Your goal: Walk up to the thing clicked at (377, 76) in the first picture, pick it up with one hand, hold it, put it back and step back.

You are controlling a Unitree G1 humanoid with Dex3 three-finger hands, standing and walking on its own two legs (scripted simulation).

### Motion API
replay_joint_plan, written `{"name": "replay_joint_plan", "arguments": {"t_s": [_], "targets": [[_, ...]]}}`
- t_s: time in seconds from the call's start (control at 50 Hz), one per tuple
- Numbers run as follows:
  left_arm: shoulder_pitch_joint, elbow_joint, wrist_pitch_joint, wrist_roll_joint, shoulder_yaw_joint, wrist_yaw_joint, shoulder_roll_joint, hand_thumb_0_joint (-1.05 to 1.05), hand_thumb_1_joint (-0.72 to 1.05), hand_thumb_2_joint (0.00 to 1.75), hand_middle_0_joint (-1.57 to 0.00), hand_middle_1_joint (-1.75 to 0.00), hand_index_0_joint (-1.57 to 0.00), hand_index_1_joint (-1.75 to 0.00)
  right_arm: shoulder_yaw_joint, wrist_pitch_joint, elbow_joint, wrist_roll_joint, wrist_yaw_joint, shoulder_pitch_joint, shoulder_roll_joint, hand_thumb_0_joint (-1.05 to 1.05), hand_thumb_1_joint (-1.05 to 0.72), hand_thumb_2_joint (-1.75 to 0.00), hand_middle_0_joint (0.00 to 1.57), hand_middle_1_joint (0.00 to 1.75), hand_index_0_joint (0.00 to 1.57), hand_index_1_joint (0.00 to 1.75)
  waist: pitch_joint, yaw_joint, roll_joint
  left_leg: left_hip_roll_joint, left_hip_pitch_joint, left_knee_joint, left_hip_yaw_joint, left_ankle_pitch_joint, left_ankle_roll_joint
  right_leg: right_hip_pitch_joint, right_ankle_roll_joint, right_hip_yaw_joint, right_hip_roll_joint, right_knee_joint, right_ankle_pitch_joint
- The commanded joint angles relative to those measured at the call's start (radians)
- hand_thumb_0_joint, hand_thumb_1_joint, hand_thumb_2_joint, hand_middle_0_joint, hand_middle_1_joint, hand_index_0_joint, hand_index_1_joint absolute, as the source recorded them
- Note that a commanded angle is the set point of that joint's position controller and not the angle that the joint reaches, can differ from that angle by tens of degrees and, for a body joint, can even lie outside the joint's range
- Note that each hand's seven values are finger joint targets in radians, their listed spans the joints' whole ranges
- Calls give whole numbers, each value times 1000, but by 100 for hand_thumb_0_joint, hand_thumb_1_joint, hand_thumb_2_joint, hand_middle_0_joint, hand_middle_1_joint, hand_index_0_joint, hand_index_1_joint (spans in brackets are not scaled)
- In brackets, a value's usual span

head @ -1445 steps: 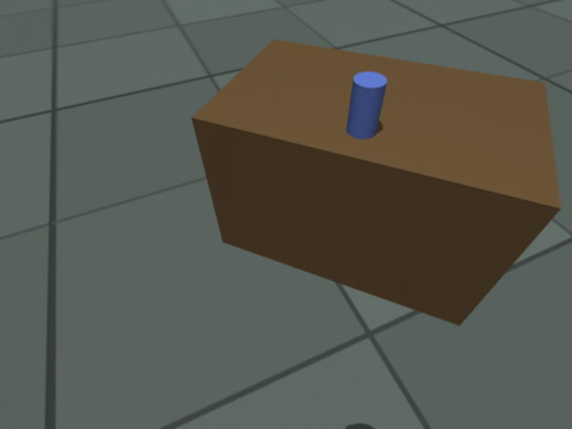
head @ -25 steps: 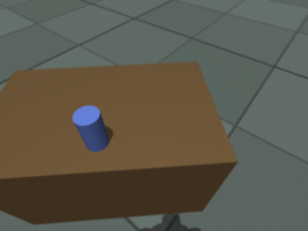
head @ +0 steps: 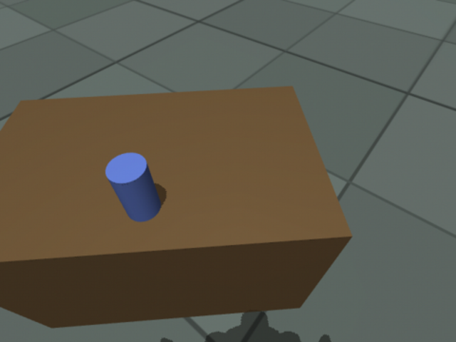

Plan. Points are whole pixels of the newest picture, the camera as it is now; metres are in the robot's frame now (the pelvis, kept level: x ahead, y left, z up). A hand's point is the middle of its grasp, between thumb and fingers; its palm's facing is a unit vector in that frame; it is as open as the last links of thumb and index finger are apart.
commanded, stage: step back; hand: left
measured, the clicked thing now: (135, 189) +0.45 +0.23 -0.05
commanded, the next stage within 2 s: none
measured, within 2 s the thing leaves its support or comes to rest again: neither
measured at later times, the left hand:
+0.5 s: hand out of the picture +0.00 +0.23 -0.15, palm faces +0.05 -0.90 -0.43, open 7.4 cm
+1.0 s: hand out of the picture -0.15 +0.26 -0.17, palm faces +0.01 -0.91 -0.42, open 7.4 cm
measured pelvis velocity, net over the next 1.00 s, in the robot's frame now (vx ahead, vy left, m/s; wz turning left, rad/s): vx -0.22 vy -0.02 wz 0.01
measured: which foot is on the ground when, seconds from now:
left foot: down 0.00-0.22, up 0.24-0.60, down 0.62-1.00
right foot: down 0.00-0.66, up 0.68-1.00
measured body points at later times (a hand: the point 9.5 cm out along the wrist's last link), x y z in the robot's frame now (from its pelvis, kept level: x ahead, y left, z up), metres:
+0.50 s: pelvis -0.09 -0.04 -0.02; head +0.00 -0.06 +0.42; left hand +0.00 +0.28 -0.12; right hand +0.03 -0.35 -0.16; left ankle -0.14 +0.09 -0.69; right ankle -0.07 -0.13 -0.75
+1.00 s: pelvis -0.22 -0.02 -0.02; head -0.15 -0.02 +0.42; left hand -0.15 +0.31 -0.14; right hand -0.05 -0.33 -0.13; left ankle -0.14 +0.10 -0.75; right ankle -0.25 -0.16 -0.73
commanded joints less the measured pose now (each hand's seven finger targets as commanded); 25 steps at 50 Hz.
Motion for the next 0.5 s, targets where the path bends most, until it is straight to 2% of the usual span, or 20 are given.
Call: {"name": "replay_joint_plan", "arguments": {"t_s": [0.0,0.02,0.08,0.1,0.12,0.14,0.16,0.18,0.2,0.22,0.24,0.26,0.28,0.3,0.32,0.34,0.36,0.4,0.44,0.48], "targets": [[20,-86,-4,-16,69,25,216,0,90,90,-20,-30,-20,-30,-73,-5,-92,11,-17,-23,-278,0,-90,-90,20,30,20,30,-61,8,79,183,70,21,-184,442,123,-127,-47,4,-26,163,215],[35,-92,1,-15,70,26,205,0,90,90,-20,-30,-20,-30,-81,-1,-107,12,-18,-25,-290,0,-90,-90,20,30,20,30,-106,8,108,218,69,9,-211,450,158,-123,-50,-13,2,238,160],[84,-110,24,-5,80,22,192,0,90,90,-20,-30,-20,-30,-101,11,-160,2,-24,-58,-311,0,-90,-90,20,30,20,30,-185,22,206,300,29,7,-265,384,232,-123,-61,-8,32,415,-171],[103,-115,29,-4,83,21,191,0,90,90,-20,-30,-20,-30,-104,16,-178,-2,-26,-76,-306,0,-90,-90,20,30,20,30,-194,30,214,304,-9,21,-259,328,239,-118,-69,3,26,434,-203],[130,-113,30,-3,85,18,191,0,90,90,-20,-30,-20,-30,-104,24,-196,-7,-26,-101,-302,0,-90,-90,20,30,20,30,-195,47,206,284,-46,55,-229,275,232,-102,-71,7,15,401,-178],[141,-117,28,2,88,17,190,0,90,90,-20,-30,-20,-30,-102,31,-212,-6,-25,-118,-289,0,-90,-90,20,30,20,30,-191,61,176,241,-57,128,-195,255,200,-98,-75,14,3,309,-75],[129,-128,20,8,94,20,214,0,90,90,-20,-30,-20,-30,-93,38,-221,4,-22,-126,-261,0,-90,-90,20,30,20,30,-161,71,58,148,-62,243,-133,209,135,-144,-65,98,-70,155,126],[94,-153,11,16,111,21,278,0,90,90,-20,-30,-20,-30,-81,42,-238,18,-21,-132,-221,0,-90,-90,20,30,20,30,-116,63,-85,-5,-145,381,-92,42,60,-147,-97,256,-188,20,311],[57,-173,8,21,126,23,333,0,90,90,-20,-30,-20,-30,-69,50,-244,14,-25,-130,-183,0,-90,-90,20,30,20,30,-51,66,-173,-134,-270,518,-113,-386,28,-142,-158,377,-296,-25,463],[-6,-202,6,29,122,24,339,0,90,90,-20,-30,-20,-30,-74,60,-229,7,-32,-58,-187,0,-90,-90,20,30,20,30,-36,20,-127,-129,-267,681,-182,-482,23,-200,-243,354,-338,10,546],[-41,-226,2,36,125,29,354,0,90,90,-20,-30,-20,-30,-83,62,-229,-1,-37,-27,-204,0,-90,-90,20,30,20,30,-39,17,-157,-115,-269,779,-202,-497,32,-260,-301,396,-372,24,576],[-88,-247,3,30,127,29,324,0,90,90,-20,-30,-20,-30,-86,62,-219,5,-35,6,-225,0,-90,-90,20,30,20,30,-30,-1,-139,-111,-247,835,-229,-438,31,-300,-287,328,-329,22,525],[-114,-262,1,31,120,27,294,0,90,90,-20,-30,-20,-30,-94,59,-219,9,-32,17,-238,0,-90,-90,20,30,20,30,-27,-14,-132,-121,-251,852,-226,-389,24,-272,-263,264,-273,42,514],[-146,-262,1,29,116,29,269,0,90,90,-20,-30,-20,-30,-91,57,-205,15,-33,58,-244,0,-90,-90,20,30,20,30,-48,-48,-107,-132,-286,837,-221,-341,16,-189,-204,158,-195,86,548],[-114,-268,0,32,113,30,262,0,90,90,-20,-30,-20,-30,-84,52,-219,14,-37,50,-240,0,-90,-90,20,30,20,30,-86,-26,-129,-139,-331,834,-203,-328,11,-97,-195,152,-192,124,598],[-89,-274,-1,30,111,34,258,0,90,90,-20,-30,-20,-30,-78,48,-223,10,-42,54,-244,0,-90,-90,20,30,20,30,-117,-9,-119,-135,-353,847,-208,-321,4,-28,-202,153,-205,151,640],[-35,-278,-1,27,110,38,248,0,90,90,-20,-30,-20,-30,-71,43,-238,5,-46,34,-236,0,-90,-90,20,30,20,30,-131,28,-119,-117,-372,794,-198,-332,-4,39,-220,173,-225,179,679],[32,-273,5,17,113,47,234,0,90,90,-20,-30,-20,-30,-60,34,-261,-3,-49,-3,-225,0,-90,-90,20,30,20,30,-143,68,-128,-95,-408,690,-183,-344,-8,149,-230,176,-241,204,720],[66,-276,11,11,121,53,235,0,90,90,-20,-30,-20,-30,-57,26,-279,-9,-51,-21,-220,0,-90,-90,20,30,20,30,-143,91,-148,-65,-411,581,-160,-377,-12,206,-250,202,-272,223,765],[88,-286,13,7,128,54,255,0,90,90,-20,-30,-20,-30,-60,24,-290,-17,-49,-21,-221,0,-90,-90,20,30,20,30,-144,96,-167,-39,-361,472,-140,-391,-6,195,-257,216,-294,240,805]]}}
